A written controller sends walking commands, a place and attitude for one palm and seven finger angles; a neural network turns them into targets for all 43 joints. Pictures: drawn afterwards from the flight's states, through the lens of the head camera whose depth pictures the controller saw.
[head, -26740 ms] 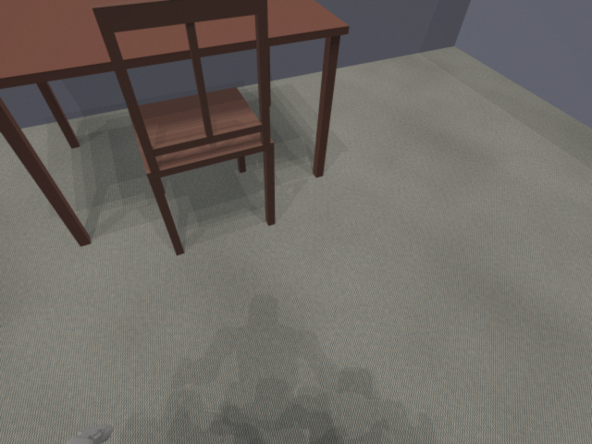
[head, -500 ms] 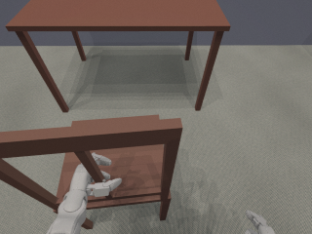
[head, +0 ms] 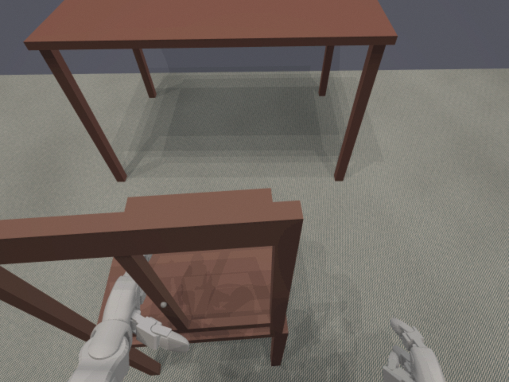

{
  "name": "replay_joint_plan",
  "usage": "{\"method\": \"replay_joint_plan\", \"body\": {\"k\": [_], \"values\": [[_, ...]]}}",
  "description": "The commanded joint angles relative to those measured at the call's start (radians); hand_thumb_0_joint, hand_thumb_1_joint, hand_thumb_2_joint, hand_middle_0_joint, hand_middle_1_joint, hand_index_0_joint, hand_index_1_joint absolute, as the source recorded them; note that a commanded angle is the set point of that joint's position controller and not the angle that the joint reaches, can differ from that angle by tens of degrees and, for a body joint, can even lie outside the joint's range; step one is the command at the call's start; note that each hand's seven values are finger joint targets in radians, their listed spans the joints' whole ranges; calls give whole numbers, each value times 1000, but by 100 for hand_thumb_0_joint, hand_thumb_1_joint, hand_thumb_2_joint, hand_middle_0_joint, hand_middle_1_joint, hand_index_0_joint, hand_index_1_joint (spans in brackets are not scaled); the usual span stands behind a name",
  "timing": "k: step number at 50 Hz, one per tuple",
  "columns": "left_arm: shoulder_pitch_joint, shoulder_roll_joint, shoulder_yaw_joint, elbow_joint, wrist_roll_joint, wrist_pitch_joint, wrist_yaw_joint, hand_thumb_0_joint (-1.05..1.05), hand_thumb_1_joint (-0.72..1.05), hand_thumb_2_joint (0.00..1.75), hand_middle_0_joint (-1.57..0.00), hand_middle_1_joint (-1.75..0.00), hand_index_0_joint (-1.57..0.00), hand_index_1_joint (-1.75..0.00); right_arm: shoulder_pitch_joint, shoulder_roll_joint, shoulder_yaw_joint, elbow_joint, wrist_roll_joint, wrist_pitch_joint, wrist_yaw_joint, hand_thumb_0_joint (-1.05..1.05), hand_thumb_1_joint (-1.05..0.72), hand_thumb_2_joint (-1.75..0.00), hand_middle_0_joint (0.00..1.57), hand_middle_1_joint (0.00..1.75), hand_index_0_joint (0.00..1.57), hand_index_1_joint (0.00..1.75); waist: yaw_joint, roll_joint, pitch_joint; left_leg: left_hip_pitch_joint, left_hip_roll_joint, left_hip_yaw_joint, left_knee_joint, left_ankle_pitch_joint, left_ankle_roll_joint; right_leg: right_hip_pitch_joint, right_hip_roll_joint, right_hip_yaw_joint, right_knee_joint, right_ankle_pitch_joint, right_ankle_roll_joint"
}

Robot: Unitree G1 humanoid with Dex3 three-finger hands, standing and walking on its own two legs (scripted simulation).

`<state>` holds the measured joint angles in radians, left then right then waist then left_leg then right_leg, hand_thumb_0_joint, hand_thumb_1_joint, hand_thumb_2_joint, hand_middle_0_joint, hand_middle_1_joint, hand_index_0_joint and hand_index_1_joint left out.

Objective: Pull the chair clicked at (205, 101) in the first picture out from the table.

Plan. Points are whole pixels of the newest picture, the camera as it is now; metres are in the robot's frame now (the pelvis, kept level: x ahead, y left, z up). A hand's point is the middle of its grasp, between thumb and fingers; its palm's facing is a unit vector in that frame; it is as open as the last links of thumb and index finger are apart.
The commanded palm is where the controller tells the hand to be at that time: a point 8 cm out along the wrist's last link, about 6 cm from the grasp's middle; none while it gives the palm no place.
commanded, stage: draw the fingers out of the gap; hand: left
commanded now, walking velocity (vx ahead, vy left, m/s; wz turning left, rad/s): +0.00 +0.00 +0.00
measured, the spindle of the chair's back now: (160, 296) +0.26 +0.16 -0.03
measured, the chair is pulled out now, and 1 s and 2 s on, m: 0.64 0.64 0.63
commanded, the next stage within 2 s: draw the hand back to the body in 0.84 s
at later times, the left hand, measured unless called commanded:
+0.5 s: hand (155, 351) +0.18 +0.16 -0.03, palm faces +0.01 -0.98 -0.19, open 17.5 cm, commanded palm +0.16 +0.21 -0.01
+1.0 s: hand out of the picture +0.12 +0.16 -0.03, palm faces +0.06 -0.99 -0.15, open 17.5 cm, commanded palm +0.09 +0.22 +0.00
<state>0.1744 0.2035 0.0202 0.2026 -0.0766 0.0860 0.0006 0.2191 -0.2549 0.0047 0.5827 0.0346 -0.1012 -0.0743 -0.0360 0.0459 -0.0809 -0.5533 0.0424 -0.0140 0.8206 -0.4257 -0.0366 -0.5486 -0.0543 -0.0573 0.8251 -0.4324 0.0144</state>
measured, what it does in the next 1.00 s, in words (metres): stands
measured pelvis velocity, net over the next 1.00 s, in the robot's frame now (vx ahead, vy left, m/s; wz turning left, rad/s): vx -0.01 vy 0.01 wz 0.02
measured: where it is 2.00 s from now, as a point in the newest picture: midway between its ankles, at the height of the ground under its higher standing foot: outside the picture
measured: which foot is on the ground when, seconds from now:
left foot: down 0.00-1.00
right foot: down 0.00-1.00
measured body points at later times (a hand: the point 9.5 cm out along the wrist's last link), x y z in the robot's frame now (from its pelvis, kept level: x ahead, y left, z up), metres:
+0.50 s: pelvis -0.01 +0.01 -0.01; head +0.03 -0.01 +0.44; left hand +0.18 +0.21 -0.02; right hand +0.16 -0.24 -0.09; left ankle -0.01 +0.14 -0.70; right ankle -0.01 -0.13 -0.70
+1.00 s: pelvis -0.01 +0.01 -0.02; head +0.02 +0.00 +0.43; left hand +0.11 +0.21 -0.01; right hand +0.18 -0.23 -0.09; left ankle -0.01 +0.14 -0.70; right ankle -0.01 -0.12 -0.70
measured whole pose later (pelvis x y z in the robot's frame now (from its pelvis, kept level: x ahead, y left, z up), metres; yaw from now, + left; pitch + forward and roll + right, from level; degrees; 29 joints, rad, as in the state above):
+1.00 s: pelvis -0.01 +0.01 -0.02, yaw +1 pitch +11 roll -1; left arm 0.77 0.20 -0.06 -0.28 -0.07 0.09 0.02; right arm 0.23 -0.21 -0.02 0.49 0.04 -0.11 -0.11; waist -0.02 0.05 -0.16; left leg -0.69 0.04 -0.05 1.00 -0.50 -0.03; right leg -0.66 -0.06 -0.08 0.97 -0.50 0.02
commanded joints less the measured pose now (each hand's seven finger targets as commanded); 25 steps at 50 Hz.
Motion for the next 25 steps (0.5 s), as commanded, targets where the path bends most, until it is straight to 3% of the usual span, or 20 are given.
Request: {"method": "replay_joint_plan", "body": {"k": [1,4,5,8,11,18,21,25], "values": [[-42,123,57,-229,2,-40,19,0,-55,20,0,0,0,0,-27,-134,-53,-157,-3,-53,-15,0,-90,-90,20,30,20,30,-11,-63,-225,110,-20,24,-65,342,50,124,1,-19,-96,428,-5],[-33,139,75,-230,7,-31,30,0,-55,20,0,0,0,0,-24,-135,-52,-159,-4,-47,-19,0,-90,-90,20,30,20,30,-12,-59,-193,88,-22,23,-59,332,50,108,2,-20,-92,417,-8],[23,128,70,-247,8,-32,29,0,-55,20,0,0,0,0,-26,-132,-53,-169,-4,-46,-18,0,-90,-90,20,30,20,30,0,-71,-210,87,-21,22,-59,336,50,113,3,-23,-86,412,-9],[82,113,42,-325,8,-35,33,0,-55,20,0,0,0,0,-33,-124,-56,-187,-1,-52,-18,0,-90,-90,20,30,20,30,2,-29,-220,98,-19,20,-54,355,49,113,2,-25,-81,407,-13],[126,113,37,-358,12,-35,39,0,-55,20,0,0,0,0,-34,-123,-55,-193,-2,-53,-20,0,-90,-90,20,30,20,30,-5,-51,-201,78,-20,15,-50,321,49,87,5,-28,-77,369,-9],[202,100,8,-442,14,-35,48,0,-55,20,0,0,0,0,-40,-115,-51,-205,-1,-66,-29,0,-90,-90,20,30,20,30,-10,-18,-170,52,-26,2,-42,255,52,46,8,-31,-76,277,-13],[226,91,-10,-462,19,-36,46,0,-55,20,0,0,0,0,-39,-116,-49,-211,-1,-71,-32,0,-90,-90,20,30,20,30,-18,-47,-167,45,-28,-3,-33,219,54,16,11,-32,-72,235,-9],[308,87,-11,-492,23,-27,50,0,-55,20,0,0,0,0,-48,-106,-49,-223,-2,-73,-35,0,-90,-90,20,30,20,30,-3,-44,-174,31,-30,-9,-30,212,53,17,11,-38,-59,215,-12]]}}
